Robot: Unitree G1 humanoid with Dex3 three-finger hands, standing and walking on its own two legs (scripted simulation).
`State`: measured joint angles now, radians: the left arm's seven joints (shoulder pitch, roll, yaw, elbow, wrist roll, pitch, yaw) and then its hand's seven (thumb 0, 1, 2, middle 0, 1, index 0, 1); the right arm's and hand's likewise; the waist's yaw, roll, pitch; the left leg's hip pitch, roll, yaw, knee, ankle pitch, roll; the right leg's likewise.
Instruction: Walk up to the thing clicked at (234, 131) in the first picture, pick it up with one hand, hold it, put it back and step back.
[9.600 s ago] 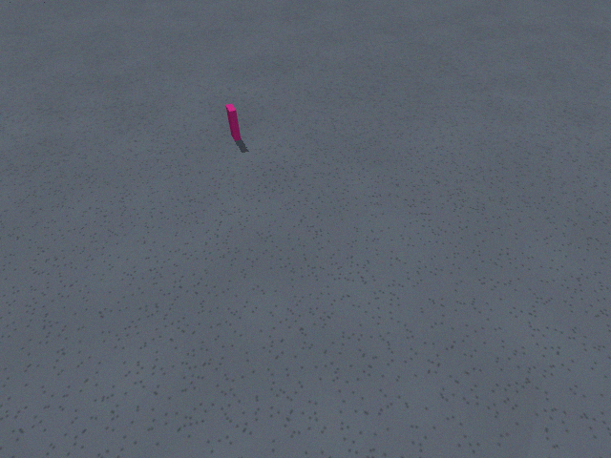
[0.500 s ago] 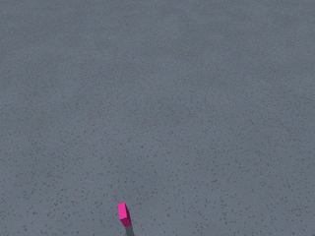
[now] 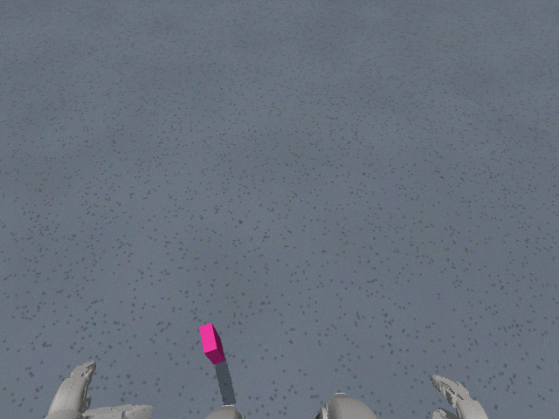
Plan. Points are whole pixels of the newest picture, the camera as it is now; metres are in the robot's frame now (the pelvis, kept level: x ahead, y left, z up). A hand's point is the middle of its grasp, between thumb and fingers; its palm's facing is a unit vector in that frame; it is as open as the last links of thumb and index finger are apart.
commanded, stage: go down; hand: left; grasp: from the side
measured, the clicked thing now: (212, 344) +0.36 +0.21 -0.64
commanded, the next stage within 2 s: none
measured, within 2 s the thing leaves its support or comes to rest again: neither
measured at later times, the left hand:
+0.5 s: hand out of the picture +0.14 +0.28 -0.16, palm faces +0.07 -0.94 -0.33, open 17.0 cm
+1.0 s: hand (102, 366) +0.24 +0.35 -0.26, palm faces +0.13 -0.97 -0.22, open 17.4 cm
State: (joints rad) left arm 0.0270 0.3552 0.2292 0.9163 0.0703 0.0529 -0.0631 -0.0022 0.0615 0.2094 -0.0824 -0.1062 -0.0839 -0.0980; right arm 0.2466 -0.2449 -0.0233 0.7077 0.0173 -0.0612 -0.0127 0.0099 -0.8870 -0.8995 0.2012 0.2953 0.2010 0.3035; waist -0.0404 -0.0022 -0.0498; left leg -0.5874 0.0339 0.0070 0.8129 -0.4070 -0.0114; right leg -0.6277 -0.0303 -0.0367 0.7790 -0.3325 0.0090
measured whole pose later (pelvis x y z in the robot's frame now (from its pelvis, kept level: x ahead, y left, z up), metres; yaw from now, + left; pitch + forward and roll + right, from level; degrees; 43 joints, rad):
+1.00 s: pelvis -0.05 +0.00 -0.20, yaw +0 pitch +30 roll -3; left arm -0.17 0.58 0.57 0.79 -0.11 -0.23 -0.45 -0.02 -0.59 0.05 -0.12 -0.12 -0.11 -0.12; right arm 0.15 -0.31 0.02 0.63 -0.01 -0.20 -0.05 0.01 -0.86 -0.89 0.20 0.30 0.20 0.30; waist -0.05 -0.01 -0.17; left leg -1.59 0.02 -0.05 1.74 -0.69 -0.01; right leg -1.61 -0.06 -0.05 1.67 -0.59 0.01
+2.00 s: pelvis -0.09 +0.01 -0.33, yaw -2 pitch +31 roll -6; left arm -0.54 0.88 0.78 1.07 -0.13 -0.34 -0.70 -0.02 -0.48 0.14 -0.06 -0.12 -0.05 -0.13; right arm 0.13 -0.36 0.10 0.70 -0.04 -0.19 -0.03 0.01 -0.88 -0.90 0.20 0.30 0.20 0.30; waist -0.09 -0.02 -0.12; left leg -2.03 -0.01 -0.10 2.18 -0.70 0.00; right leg -2.03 -0.07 -0.07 2.07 -0.59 0.01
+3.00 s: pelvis -0.10 +0.01 -0.38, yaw -3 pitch +29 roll -7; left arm -0.60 0.85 0.77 1.23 -0.26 -0.58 -0.74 -0.02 -0.49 0.11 -0.08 -0.15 -0.06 -0.17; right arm 0.07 -0.38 0.16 0.69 -0.07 -0.21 0.01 0.01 -0.88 -0.90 0.20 0.30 0.20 0.30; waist -0.12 -0.07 -0.05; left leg -2.16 -0.01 -0.11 2.36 -0.71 0.00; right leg -2.14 -0.07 -0.07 2.22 -0.58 0.02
